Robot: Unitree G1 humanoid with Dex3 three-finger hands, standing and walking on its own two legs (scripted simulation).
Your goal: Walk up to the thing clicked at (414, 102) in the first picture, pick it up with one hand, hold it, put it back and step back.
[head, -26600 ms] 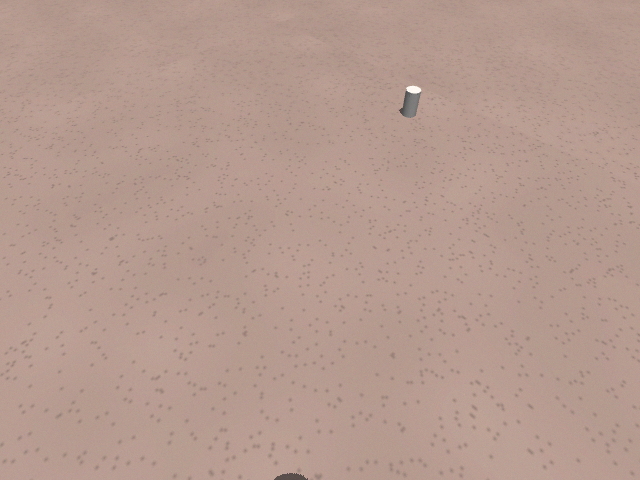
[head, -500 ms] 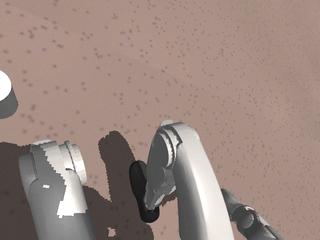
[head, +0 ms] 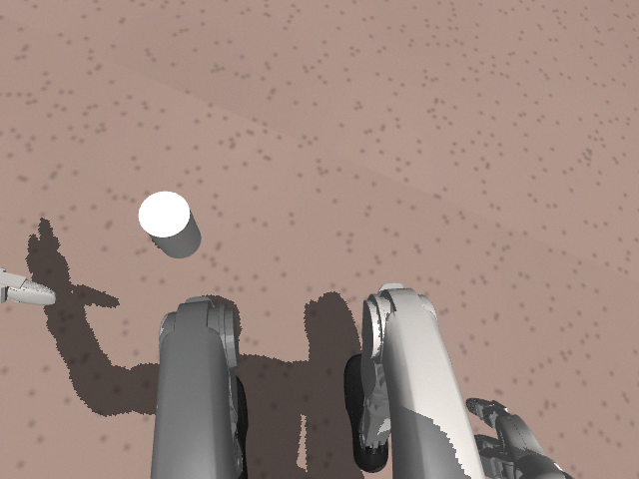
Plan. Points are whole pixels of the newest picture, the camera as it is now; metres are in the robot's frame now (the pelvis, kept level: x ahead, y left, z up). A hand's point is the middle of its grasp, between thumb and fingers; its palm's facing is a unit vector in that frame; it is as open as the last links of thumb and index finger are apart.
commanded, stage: home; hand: left
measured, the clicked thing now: (173, 227) +0.48 +0.23 -0.32
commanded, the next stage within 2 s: none
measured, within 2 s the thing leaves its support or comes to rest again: neither
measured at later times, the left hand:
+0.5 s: hand out of the picture +0.28 +0.25 +0.13, palm faces +0.23 -0.89 -0.39, open 17.6 cm
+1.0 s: hand out of the picture +0.24 +0.20 +0.27, palm faces +0.23 -0.93 -0.30, open 17.6 cm
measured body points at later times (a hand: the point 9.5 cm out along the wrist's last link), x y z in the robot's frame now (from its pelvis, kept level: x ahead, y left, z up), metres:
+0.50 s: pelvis +0.05 -0.02 +0.23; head +0.16 +0.01 +0.66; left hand +0.27 +0.30 +0.15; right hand +0.25 -0.26 +0.13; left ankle +0.08 +0.11 -0.36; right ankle +0.11 -0.14 -0.36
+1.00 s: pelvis +0.09 +0.00 +0.32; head +0.10 +0.00 +0.77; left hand +0.22 +0.25 +0.30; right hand +0.28 -0.22 +0.25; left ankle +0.08 +0.11 -0.36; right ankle +0.11 -0.14 -0.36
